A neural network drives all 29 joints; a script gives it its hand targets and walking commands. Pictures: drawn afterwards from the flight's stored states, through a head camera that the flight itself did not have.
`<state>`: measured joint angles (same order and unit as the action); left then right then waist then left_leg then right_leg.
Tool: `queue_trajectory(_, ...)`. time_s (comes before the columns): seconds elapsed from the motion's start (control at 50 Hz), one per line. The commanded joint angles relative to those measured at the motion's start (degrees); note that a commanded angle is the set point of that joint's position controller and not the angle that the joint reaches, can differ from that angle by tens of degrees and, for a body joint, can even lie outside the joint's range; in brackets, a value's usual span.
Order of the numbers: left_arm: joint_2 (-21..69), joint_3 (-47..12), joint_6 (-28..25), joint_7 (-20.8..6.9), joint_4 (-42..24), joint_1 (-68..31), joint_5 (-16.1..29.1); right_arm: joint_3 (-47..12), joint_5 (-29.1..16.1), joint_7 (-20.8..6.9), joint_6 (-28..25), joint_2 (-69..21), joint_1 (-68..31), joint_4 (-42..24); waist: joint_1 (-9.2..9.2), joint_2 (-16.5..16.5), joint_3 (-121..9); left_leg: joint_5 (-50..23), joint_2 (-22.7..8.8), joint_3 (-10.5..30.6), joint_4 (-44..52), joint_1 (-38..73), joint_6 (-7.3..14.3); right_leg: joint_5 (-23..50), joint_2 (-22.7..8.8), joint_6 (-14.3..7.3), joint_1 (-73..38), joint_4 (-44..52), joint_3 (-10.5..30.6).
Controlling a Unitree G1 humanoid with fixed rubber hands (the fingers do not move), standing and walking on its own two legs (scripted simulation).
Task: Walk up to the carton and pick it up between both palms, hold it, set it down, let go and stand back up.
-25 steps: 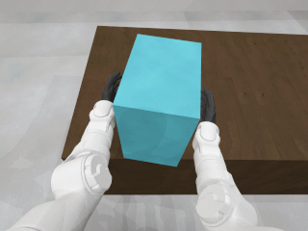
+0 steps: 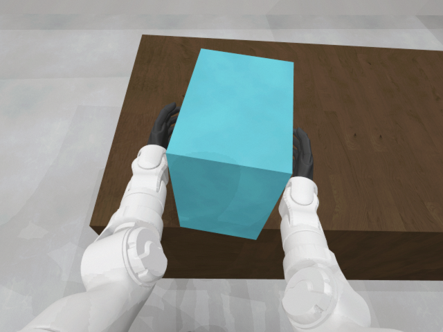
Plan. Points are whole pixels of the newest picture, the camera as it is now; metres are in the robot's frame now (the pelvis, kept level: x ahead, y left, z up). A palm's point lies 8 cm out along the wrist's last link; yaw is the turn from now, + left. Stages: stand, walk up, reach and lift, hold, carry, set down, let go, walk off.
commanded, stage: reach and lift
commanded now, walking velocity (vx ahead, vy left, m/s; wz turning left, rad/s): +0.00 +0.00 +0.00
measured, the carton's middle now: (231, 152) +0.45 +0.01 +0.00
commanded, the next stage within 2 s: none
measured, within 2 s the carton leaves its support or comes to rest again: leaves its support in 1.00 s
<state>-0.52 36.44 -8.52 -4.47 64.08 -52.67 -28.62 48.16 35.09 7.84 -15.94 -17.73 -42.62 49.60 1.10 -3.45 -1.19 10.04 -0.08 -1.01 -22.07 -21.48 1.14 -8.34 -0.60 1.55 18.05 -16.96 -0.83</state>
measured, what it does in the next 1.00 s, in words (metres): stands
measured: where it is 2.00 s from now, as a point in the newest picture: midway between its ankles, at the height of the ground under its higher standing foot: outside the picture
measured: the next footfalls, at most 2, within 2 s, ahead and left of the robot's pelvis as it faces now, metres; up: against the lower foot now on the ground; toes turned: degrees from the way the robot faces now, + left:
none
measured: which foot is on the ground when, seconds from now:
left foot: down 0.00-1.00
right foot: down 0.00-1.00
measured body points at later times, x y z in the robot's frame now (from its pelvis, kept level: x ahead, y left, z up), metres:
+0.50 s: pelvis +0.00 +0.00 +0.00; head +0.07 +0.03 +0.44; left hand +0.45 +0.15 +0.05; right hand +0.40 -0.12 +0.04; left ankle +0.00 +0.10 -0.75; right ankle -0.01 -0.14 -0.75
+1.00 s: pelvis +0.00 -0.01 +0.00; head +0.06 +0.02 +0.45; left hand +0.44 +0.15 +0.05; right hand +0.40 -0.12 +0.05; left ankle +0.00 +0.10 -0.75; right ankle -0.01 -0.14 -0.75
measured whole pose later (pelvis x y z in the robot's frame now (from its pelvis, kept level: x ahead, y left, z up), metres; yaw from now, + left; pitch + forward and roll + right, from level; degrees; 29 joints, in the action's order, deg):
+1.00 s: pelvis +0.00 -0.01 +0.00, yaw +1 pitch +11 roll -1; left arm -3.4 27.6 -9.4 -2.0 69.5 -52.2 -19.7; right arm 40.5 27.2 10.6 -18.2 -14.7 -40.5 54.7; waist 0.5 -2.6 -5.0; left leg 9.0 -0.6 -0.1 -20.7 -22.8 0.6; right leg -6.9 0.0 0.9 18.5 -14.4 -1.9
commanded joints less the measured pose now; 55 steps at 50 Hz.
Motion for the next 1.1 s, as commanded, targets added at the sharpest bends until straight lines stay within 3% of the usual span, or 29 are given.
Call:
queue_trajectory(0.0, 23.3, -9.77, 0.07, -5.48, 2.07, -27.31, -2.4, -18.19, 3.45, -7.97, -2.41, -23.21, -31.26, 3.47, -1.65, 7.61, -31.74, -25.48, -0.73, -6.61, -0.06, 13.77, -3.45, 17.15, 1.38, 0.22, -17.3, -1.72, -5.91)
queue_trajectory(0.04, 23.25, -10.17, -0.25, -5.81, 1.38, -28.07, -1.54, -18.16, 3.79, -7.72, -2.06, -23.67, -31.3, 2.64, -1.29, 6.34, -32.6, -23.26, -0.49, -6.7, 0.48, 11.64, -2.98, 17.99, 1.15, 0.61, -19.36, -2.18, -5.57)
queue_trajectory(0.12, 23.61, -10.06, -0.07, -5.13, 0.43, -27.55, -2.19, -18.03, 3.05, -8.15, -2.13, -23.08, -30.21, 3.87, -1.82, 8.67, -32.63, -26.4, -1.0, -6.48, -0.1, 15.33, -4.01, 15.37, 1.61, -0.06, -15.77, -1.31, -6.18)
queue_trajectory(0.24, 24.27, -10.69, 0.01, -4.9, 1.16, -26.79, -1.99, -18.65, 2.93, -7.88, -3.24, -22.87, -31.44, 3.68, -2.09, 8.54, -33.28, -28.54, -1.29, -6.33, -0.75, 14.87, -4.23, 16.36, 1.76, -0.14, -15.16, -1.58, -6.29)
queue_trajectory(0.28, 24.37, -10.76, 0.32, -4.76, 0.88, -27.12, -2.27, -17.88, 3.2, -7.84, -3.25, -22.18, -31.5, 3.99, -1.91, 9.14, -32.76, -28.12, -1.35, -6.26, -0.82, 15.87, -4.53, 13.67, 1.87, -0.58, -13.44, -0.67, -6.63)
queue_trajectory(0.4, 24.08, -10.86, -0.25, -5.55, 1.52, -27.42, -1.17, -19.69, 2.9, -7.54, -3.54, -23.44, -31.45, 3.67, -1.54, 6.02, -33.86, -24.15, -0.76, -6.67, 0.64, 11.35, -2.92, 18.85, 1.06, 0.45, -18.84, -1.59, -5.74)
queue_trajectory(0.5, 24.37, -11.33, -0.54, -4.93, 1.58, -26.7, -1.34, -21.57, 1.5, -7.42, -4.14, -23.35, -31.83, 3.98, -2.65, 7.89, -34.24, -25.42, -0.83, -6.58, 0.85, 11.46, -3.03, 21.57, 1.05, 0.07, -20.4, -1.88, -5.48)
queue_trajectory(0.6, 26.54, -14.53, -0.46, -4.79, 2.08, -26.98, 0.53, -22.49, 0.88, -7.07, -5.5, -22.57, -33.27, 4.06, -1.63, 8.17, -36.91, -28.63, -1.25, -6.14, -0.17, 15.27, -4.1, 20.77, 1.88, -0.5, -17.42, -0.9, -6.45)
queue_trajectory(0.64, 26.59, -14.56, -0.6, -4.79, 1.68, -27.7, 0.5, -22.84, 0.35, -7.1, -5.69, -22.16, -33.81, 4.09, -2.16, 8.52, -37.05, -28.94, -1.25, -6.35, -0.13, 16.18, -4.25, 19.93, 1.84, -0.68, -17.0, -0.38, -6.39)
queue_trajectory(0.7, 27.17, -16.61, -1.06, -5.01, 0.81, -29.0, 2.0, -24.51, -0.5, -6.76, -6.36, -22.49, -34.27, 4.26, -1.77, 8.4, -39.07, -30.68, -1.34, -6.05, -0.29, 15.21, -4.59, 23.61, 1.78, -0.5, -18.64, -1.18, -6.22)
queue_trajectory(0.8, 26.98, -18.52, -2.05, -5.07, 3.11, -29.18, 4.22, -28.49, -2.26, -6.27, -7.2, -23.48, -35.74, 4.22, -1.89, 6.47, -41.33, -25.97, -0.57, -6.19, 0.51, 9.45, -3.23, 30.99, 0.6, -0.08, -25.15, -2.74, -4.43)
queue_trajectory(0.86, 27.73, -20.74, -2.63, -5.53, 3.52, -31.29, 6.31, -29.59, -3.26, -6.13, -7.76, -23.52, -37.61, 3.48, -1.45, 6.71, -42.97, -26.37, -0.79, -5.88, 0.35, 9.16, -3.53, 32.1, 0.28, 0.01, -25.75, -3.42, -4.41)
queue_trajectory(0.9, 27.49, -21.48, -2.93, -5.97, 5.38, -31.72, 7.23, -29.34, -3.5, -5.86, -7.24, -23.79, -37.21, 4.58, -0.46, 6.32, -41.03, -22.31, -0.63, -5.68, 1.13, 7.75, -3.3, 30.74, 0.05, -0.18, -26.79, -3.39, -3.74)
queue_trajectory(0.96, 28.95, -23.05, -2.92, -5.5, 4.68, -32.86, 8.1, -29.78, -5.24, -6.16, -6.87, -22.23, -39.13, 4.28, -0.93, 8.45, -42.22, -24.12, -1.09, -5.49, 0.74, 10.77, -4.49, 28.26, 0.73, -1.31, -23.67, -2.87, -4.26)
queue_trajectory(1.02, 28.39, -22.69, -1.7, -6.12, 7.47, -30.55, 8.59, -30.77, -6.02, -5.96, -5.55, -22.21, -38.8, 3.48, -0.74, 6.91, -39.86, -24.58, -0.71, -5.33, 0.11, 11.16, -3.95, 29.1, 0.64, -1.08, -24.51, -2.45, -4.0)
queue_trajectory(1.06, 28.68, -23.18, -0.5, -6.35, 6.9, -27.9, 8.89, -31.65, -7.6, -5.93, -4.08, -21.48, -36.28, 4.11, -0.03, 6.86, -37.7, -25.04, -0.9, -4.74, 0.25, 13.3, -3.98, 28.34, 0.98, -1.27, -24.26, -2.2, -4.06)
queue_trajectory(1.08, 29.7, -24.04, -1.24, -6.82, 5.17, -32.37, 10.05, -30.23, -6.99, -5.69, -4.8, -21.52, -38.48, 3.15, 1.33, 7.02, -39.73, -25.39, -1.02, -4.87, 0.37, 13.4, -4.62, 27.22, 0.82, -0.84, -22.76, -2.04, -4.43)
